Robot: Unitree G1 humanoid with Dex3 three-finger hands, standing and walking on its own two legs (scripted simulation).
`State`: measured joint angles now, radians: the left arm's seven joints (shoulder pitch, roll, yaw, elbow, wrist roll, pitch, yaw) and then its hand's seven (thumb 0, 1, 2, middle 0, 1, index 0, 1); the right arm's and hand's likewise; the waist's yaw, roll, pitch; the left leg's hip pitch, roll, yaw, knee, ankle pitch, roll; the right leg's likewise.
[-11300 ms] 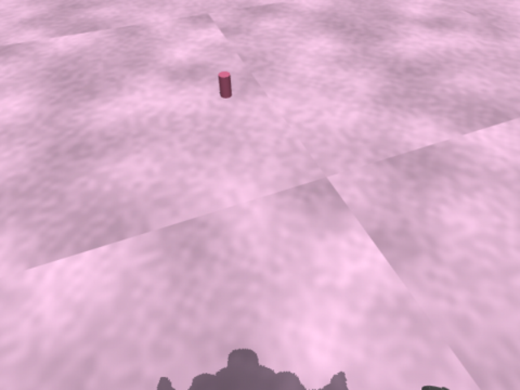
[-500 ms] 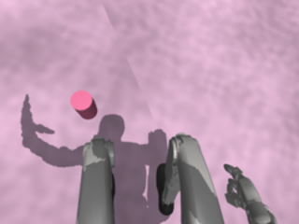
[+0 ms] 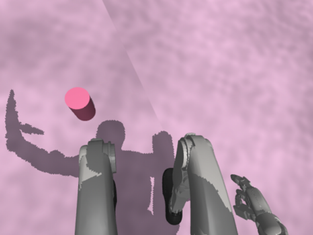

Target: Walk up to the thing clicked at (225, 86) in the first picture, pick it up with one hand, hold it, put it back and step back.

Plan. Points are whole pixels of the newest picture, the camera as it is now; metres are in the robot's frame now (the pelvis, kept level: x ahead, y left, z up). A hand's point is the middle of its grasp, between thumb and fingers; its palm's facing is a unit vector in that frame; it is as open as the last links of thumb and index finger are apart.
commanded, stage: go down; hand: left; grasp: from the side
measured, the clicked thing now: (81, 105) +0.49 +0.23 -0.31
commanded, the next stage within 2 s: approach in 0.72 s
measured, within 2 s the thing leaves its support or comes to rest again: neither
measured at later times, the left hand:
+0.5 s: hand out of the picture +0.39 +0.42 +0.00, palm faces +0.23 -0.97 -0.11, open 17.4 cm
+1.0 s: hand out of the picture +0.39 +0.42 -0.02, palm faces +0.22 -0.97 -0.05, open 17.5 cm
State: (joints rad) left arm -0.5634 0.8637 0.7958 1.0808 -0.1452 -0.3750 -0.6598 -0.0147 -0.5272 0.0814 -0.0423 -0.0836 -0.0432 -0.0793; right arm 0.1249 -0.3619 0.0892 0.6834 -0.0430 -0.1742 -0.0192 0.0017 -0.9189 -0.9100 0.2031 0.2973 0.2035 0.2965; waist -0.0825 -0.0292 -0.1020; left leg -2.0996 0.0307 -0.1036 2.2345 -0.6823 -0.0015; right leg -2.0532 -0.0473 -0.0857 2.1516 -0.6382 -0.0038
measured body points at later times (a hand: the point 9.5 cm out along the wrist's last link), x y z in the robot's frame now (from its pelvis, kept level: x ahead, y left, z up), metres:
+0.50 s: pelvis +0.00 +0.00 -0.02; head +0.21 +0.07 +0.38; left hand +0.37 +0.47 +0.01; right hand +0.15 -0.28 -0.11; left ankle +0.09 +0.12 -0.35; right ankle +0.11 -0.12 -0.35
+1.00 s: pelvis +0.00 +0.00 -0.03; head +0.20 +0.08 +0.36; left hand +0.37 +0.47 -0.01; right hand +0.16 -0.28 -0.12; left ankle +0.09 +0.12 -0.35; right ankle +0.11 -0.12 -0.35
